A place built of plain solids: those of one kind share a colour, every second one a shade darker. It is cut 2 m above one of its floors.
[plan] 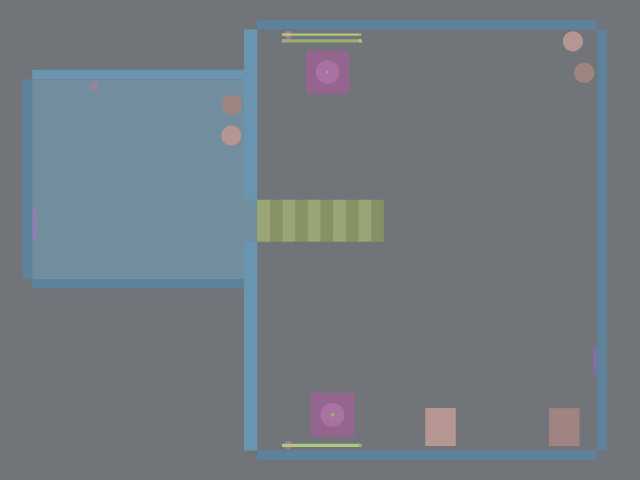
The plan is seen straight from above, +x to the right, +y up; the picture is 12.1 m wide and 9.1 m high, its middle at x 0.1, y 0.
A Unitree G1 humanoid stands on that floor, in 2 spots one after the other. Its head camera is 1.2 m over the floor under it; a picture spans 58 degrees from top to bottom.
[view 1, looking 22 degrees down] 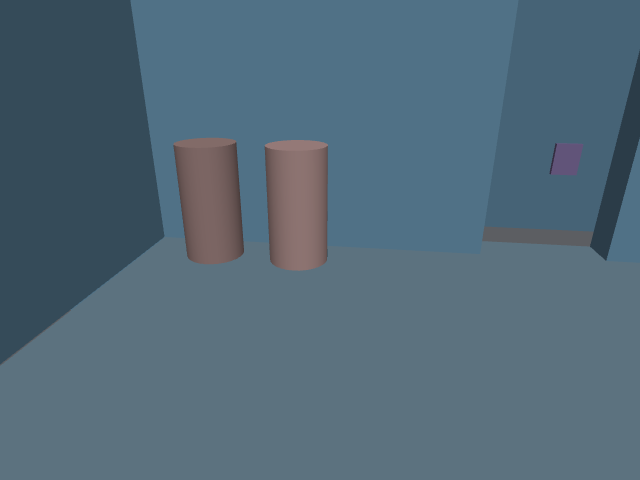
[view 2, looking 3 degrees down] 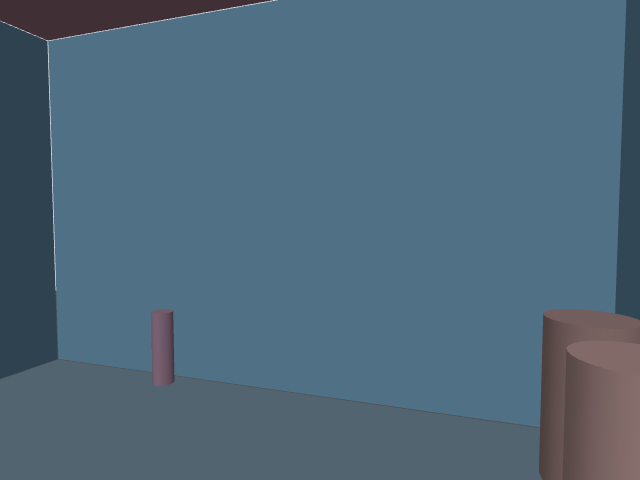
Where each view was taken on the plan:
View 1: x -4.18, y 1.47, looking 8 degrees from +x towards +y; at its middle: bin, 2.71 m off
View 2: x -2.09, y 0.36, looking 109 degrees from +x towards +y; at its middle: wall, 2.85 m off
